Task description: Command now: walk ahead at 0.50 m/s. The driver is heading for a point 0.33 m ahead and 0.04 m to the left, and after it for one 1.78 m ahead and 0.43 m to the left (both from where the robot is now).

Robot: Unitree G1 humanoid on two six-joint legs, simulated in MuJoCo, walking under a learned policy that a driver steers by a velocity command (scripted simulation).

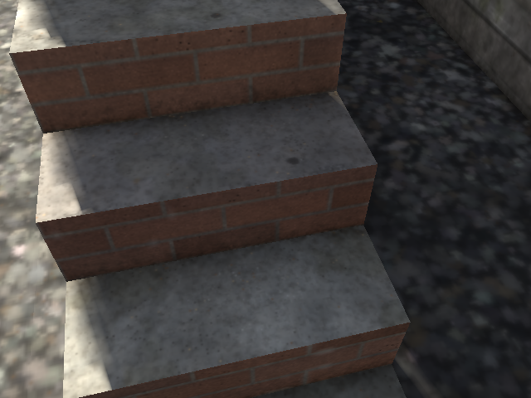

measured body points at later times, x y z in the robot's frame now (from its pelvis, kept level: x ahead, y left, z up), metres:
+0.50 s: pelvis +0.00 +0.00 +0.00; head +0.01 +0.00 +0.45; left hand +0.13 +0.25 -0.12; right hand +0.14 -0.24 -0.12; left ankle -0.02 +0.09 -0.75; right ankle -0.05 -0.13 -0.75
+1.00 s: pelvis -0.01 +0.00 +0.00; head +0.00 +0.00 +0.44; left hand +0.07 +0.27 -0.14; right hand +0.09 -0.25 -0.14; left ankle -0.02 +0.09 -0.75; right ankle -0.05 -0.13 -0.75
